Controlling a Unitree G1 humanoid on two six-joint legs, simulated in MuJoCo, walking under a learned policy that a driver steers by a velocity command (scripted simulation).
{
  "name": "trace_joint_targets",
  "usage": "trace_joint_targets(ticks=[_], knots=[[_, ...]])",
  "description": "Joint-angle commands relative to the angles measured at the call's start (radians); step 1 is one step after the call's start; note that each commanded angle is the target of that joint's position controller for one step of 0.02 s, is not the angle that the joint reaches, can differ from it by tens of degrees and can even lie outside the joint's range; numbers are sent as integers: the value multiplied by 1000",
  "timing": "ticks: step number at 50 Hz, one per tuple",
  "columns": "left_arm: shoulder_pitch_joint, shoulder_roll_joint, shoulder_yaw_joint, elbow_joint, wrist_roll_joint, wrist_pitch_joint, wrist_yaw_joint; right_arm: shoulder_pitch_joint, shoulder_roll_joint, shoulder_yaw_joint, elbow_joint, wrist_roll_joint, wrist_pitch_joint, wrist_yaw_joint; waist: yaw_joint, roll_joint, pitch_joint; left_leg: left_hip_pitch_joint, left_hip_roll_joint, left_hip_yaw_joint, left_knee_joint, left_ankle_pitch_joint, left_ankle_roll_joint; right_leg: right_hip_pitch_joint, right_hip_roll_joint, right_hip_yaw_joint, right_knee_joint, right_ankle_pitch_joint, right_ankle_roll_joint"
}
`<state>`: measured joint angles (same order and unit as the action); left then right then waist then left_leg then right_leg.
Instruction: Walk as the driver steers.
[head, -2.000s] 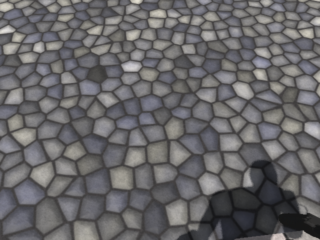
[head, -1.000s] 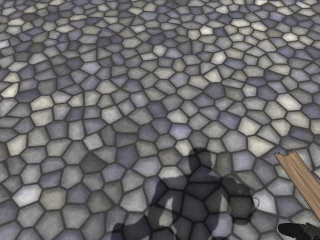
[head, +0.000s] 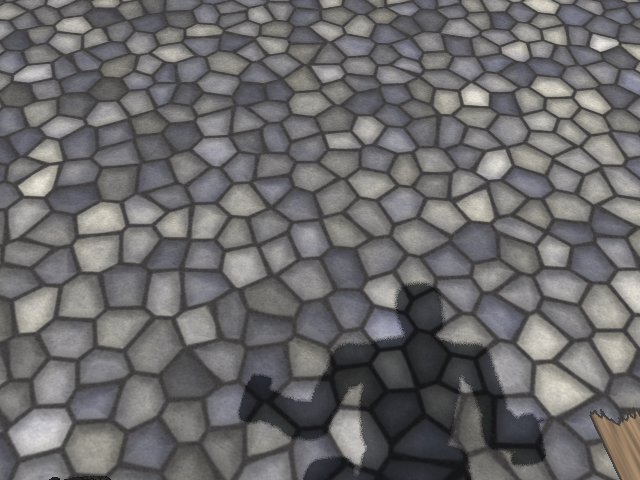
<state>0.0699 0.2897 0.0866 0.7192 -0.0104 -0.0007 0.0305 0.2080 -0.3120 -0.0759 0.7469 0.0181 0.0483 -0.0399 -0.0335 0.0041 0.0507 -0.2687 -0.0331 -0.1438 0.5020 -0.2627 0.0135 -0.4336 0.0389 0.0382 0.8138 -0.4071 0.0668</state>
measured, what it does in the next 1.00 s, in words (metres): steps on the spot: right foot, then left foot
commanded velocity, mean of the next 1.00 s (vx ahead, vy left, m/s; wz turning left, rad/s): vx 0.00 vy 0.00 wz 0.16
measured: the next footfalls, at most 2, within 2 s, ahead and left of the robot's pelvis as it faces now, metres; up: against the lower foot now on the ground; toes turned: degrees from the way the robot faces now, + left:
right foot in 0.10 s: +0.06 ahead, -0.13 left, +0.00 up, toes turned +7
left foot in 0.42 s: +0.00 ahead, +0.12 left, +0.00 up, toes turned +4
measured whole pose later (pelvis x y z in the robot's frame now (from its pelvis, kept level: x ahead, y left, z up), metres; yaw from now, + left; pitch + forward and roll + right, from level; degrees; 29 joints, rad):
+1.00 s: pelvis -0.01 +0.01 +0.00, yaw +7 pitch -2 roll +0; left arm 0.19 0.25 0.04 1.03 0.00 0.00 0.04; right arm 0.22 -0.23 -0.03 0.93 -0.01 0.00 -0.02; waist 0.02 0.00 0.04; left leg -0.16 -0.02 -0.04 0.48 -0.29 0.01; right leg -0.21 -0.04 0.01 0.47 -0.23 0.04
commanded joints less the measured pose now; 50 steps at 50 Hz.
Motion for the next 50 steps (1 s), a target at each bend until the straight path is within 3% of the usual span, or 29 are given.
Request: trace_joint_targets(ticks=[1,3,4,5,6,7,8,9,10,12,14,16,18,20,21,22,23,24,25,27,29,37,50], knots=[[-7,64,9,-65,-10,-22,-16,-46,-172,-50,-82,7,6,-6,7,174,-165,167,206,-250,-57,569,177,56,18,3,-175,62,5],[57,79,19,-44,-4,-25,-23,-89,-158,-46,-97,21,7,-5,51,178,-147,111,165,-275,-34,408,136,179,24,-15,-401,225,-13],[89,103,28,-31,5,-25,-20,-76,-130,-37,-99,15,4,-7,52,146,-155,54,129,-253,5,269,96,274,-29,8,-463,327,-36],[106,174,40,-43,25,-23,-14,-21,-69,-20,-97,-12,1,-5,22,-53,-185,-74,29,-145,201,-23,37,394,-241,210,-478,502,-112],[97,222,45,-49,58,-19,-20,17,-72,-24,-112,-12,-11,-5,-2,-255,-150,-259,-105,-49,389,-431,-20,378,-430,463,-494,696,-302],[78,193,35,-60,58,-27,-21,39,-147,-44,-98,-18,-20,-4,5,-209,-148,-277,-42,-61,608,-432,-54,321,-484,517,-525,613,-398],[26,137,19,-69,48,-34,-20,27,-191,-62,-72,-4,-17,-4,-3,-132,-105,-278,-25,-63,688,-351,-63,277,-411,404,-519,521,-363],[-17,113,11,-70,33,-34,-20,33,-176,-65,-49,-4,-6,-10,-17,-101,-78,-274,-19,-55,700,-287,-75,254,-335,305,-513,435,-307],[-33,96,3,-66,18,-34,-17,25,-158,-61,-45,-10,2,-15,-11,-110,-63,-273,-18,-54,701,-237,-88,246,-301,258,-512,418,-284],[-13,82,-9,-46,18,-28,-10,6,-101,-43,-53,-8,3,-10,0,-127,-66,-219,-20,-15,630,-176,-107,234,-250,171,-514,463,-279],[10,77,-12,-27,21,-23,-4,-24,-59,-22,-66,-8,-2,-5,19,-154,-90,-170,16,33,441,-164,-117,283,-234,136,-504,457,-280],[30,105,-7,-11,18,-14,-4,-59,-31,-3,-76,-13,-8,5,49,-187,-101,-77,43,87,260,-189,-114,283,-233,127,-492,440,-282],[61,136,-1,6,11,-5,-7,-48,-56,-7,-66,-7,-12,12,61,-190,-104,-11,32,122,115,-129,-103,283,-247,153,-472,436,-287],[70,123,-11,23,-3,-3,-11,15,-63,-9,-30,-13,-15,18,23,-158,-93,119,19,142,-138,73,-61,234,-228,140,-438,435,-246],[111,109,-18,39,-1,-13,-15,19,-95,-12,-33,-23,-15,16,29,-115,-102,207,62,76,-168,180,-28,177,-211,129,-423,396,-188],[128,78,-30,32,28,-27,-26,37,-162,-21,-41,-32,-12,7,60,37,-145,288,192,-56,-127,405,21,115,-146,51,-323,298,-122],[142,27,-40,34,31,-33,-26,-15,-133,-12,-23,-35,-14,14,104,189,-142,126,228,-75,-120,257,98,189,-81,-27,-366,130,-64],[76,66,-36,40,41,-30,-22,-64,-62,4,-46,-36,-24,26,68,131,-100,57,181,-62,-149,83,91,243,-80,-24,-362,176,-34],[50,75,-31,46,37,-27,-21,-56,-42,10,-31,-46,-32,29,57,112,-80,32,150,-41,-160,0,62,253,-76,-29,-363,209,-30],[69,83,-28,69,29,-13,-10,-46,-66,8,-16,-41,-49,30,57,102,-30,0,125,-24,-165,-14,33,251,-79,-24,-364,234,-37],[85,79,-28,91,25,-11,-7,-19,-54,14,4,-36,-58,25,57,88,-16,-2,112,-9,-155,4,22,251,-85,-16,-377,247,-44],[105,77,-26,183,19,-12,-1,-5,-39,20,53,-30,-60,19,49,17,-25,32,88,19,-133,78,23,261,-89,-15,-390,288,-35],[123,77,-30,290,13,-4,13,22,-28,27,151,-25,-59,15,50,5,-32,52,58,63,-119,151,14,274,-87,-19,-389,320,-43]])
